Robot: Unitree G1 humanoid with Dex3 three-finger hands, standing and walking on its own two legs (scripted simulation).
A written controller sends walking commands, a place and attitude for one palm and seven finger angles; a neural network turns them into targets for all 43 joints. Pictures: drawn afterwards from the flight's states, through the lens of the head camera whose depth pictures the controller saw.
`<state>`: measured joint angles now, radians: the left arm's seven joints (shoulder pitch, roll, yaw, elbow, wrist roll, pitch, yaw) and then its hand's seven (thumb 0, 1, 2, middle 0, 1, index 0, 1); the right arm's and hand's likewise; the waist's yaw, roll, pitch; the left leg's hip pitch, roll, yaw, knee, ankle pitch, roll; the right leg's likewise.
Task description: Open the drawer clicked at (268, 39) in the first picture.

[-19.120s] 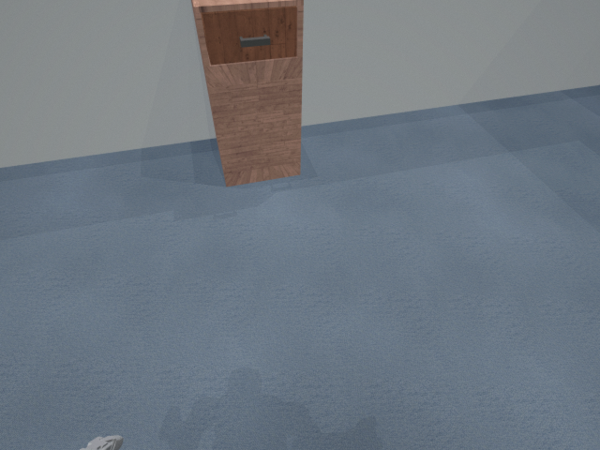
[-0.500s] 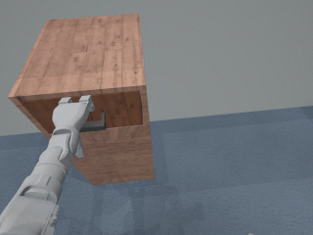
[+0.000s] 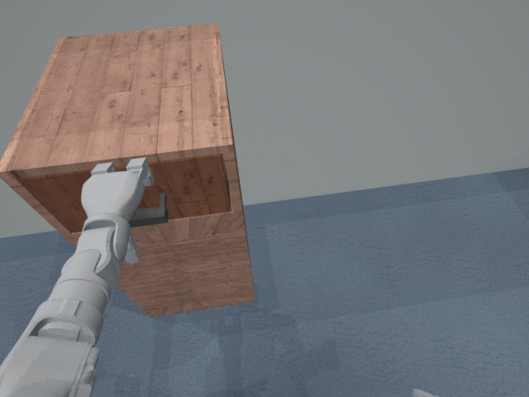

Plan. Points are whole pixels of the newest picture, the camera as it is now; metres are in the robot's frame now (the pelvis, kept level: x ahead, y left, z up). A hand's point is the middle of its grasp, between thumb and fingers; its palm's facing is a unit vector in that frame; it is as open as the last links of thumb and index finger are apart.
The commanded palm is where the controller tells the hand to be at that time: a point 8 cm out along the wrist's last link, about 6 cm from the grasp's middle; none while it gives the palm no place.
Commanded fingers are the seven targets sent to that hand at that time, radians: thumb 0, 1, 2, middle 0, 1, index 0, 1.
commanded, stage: move the hooked fingers above the handle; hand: left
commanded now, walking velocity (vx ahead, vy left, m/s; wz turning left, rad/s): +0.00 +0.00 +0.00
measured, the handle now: (138, 209) +0.46 +0.25 -0.04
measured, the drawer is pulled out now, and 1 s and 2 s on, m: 0.00 0.00 0.00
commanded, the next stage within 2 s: none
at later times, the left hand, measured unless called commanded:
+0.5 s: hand (127, 215) +0.41 +0.24 +0.01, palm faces -0.01 -0.04 -1.00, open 13.8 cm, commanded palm +0.39 +0.26 +0.08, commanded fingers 0.00 -0.50 0.30 -0.30 -1.20 -0.30 -1.20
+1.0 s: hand (105, 218) +0.40 +0.27 +0.02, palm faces -0.06 -0.01 -1.00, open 13.7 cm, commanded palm +0.38 +0.25 +0.08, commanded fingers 0.00 -0.50 0.30 -0.30 -1.20 -0.30 -1.20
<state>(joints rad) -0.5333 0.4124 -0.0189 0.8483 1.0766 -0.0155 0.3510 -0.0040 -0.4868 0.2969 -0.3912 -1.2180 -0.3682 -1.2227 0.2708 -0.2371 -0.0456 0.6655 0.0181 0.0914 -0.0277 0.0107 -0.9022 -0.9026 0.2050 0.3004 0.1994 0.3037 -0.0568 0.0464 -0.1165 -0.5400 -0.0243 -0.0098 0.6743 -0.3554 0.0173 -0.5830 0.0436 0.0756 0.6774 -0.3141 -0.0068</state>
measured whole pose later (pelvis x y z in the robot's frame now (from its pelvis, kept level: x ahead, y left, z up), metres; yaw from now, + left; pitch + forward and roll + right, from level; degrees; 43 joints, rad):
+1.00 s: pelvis +0.00 +0.01 +0.00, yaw +1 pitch +13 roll +0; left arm -0.55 0.47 -0.05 0.86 1.05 -0.02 0.29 -0.01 -0.49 0.30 -0.33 -1.21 -0.33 -1.21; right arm 0.31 -0.26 -0.07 0.67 0.02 0.08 -0.03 0.01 -0.90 -0.90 0.20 0.30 0.20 0.30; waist -0.04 0.04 -0.13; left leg -0.57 -0.03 -0.03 0.70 -0.36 0.02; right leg -0.59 0.04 0.06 0.68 -0.31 0.00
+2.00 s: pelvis +0.00 +0.00 +0.00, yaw +0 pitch +13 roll +0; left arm -0.49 0.45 -0.01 0.83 1.04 0.04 0.31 0.00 -0.49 0.30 -0.34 -1.22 -0.33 -1.21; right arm 0.28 -0.23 -0.05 0.67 0.02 0.09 -0.03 0.01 -0.90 -0.90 0.21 0.30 0.20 0.30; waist -0.03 0.05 -0.13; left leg -0.53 -0.02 -0.02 0.67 -0.36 0.01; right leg -0.57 0.05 0.07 0.67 -0.32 -0.01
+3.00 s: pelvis -0.01 +0.01 -0.02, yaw +0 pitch +18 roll +0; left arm -0.56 0.39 -0.02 0.89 1.11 -0.03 0.49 0.00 -0.49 0.30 -0.36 -1.25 -0.33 -1.23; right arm 0.27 -0.24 -0.06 0.69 -0.01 0.10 0.00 0.01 -0.90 -0.90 0.20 0.30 0.20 0.30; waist -0.05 0.05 -0.15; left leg -0.73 -0.03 -0.02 0.83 -0.41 0.02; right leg -0.76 0.04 0.06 0.81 -0.36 0.00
